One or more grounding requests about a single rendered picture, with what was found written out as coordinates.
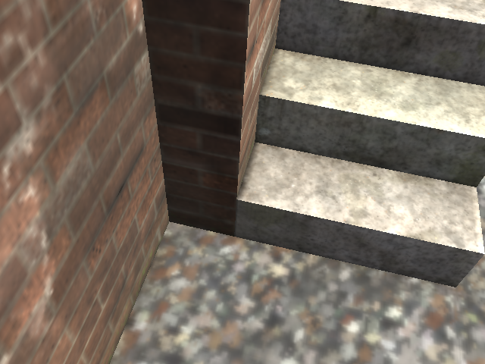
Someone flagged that stairs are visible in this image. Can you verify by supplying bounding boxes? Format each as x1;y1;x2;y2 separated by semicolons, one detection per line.
234;0;485;287

